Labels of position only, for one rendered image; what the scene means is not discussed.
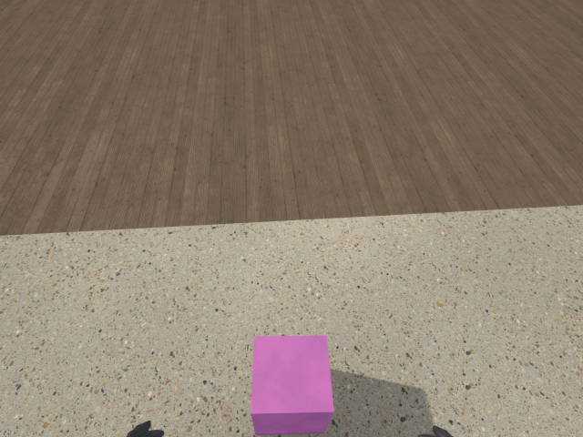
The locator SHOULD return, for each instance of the carton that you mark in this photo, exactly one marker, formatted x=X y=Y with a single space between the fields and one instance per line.
x=291 y=385

